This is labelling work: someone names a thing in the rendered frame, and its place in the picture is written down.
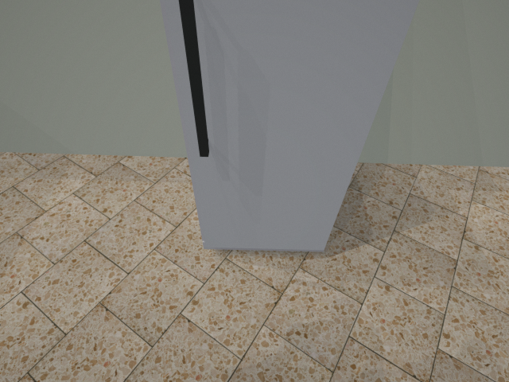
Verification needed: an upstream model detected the fridge door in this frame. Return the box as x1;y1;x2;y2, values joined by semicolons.
165;0;419;250

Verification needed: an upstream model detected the handle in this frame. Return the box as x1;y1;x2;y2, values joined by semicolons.
179;0;209;157

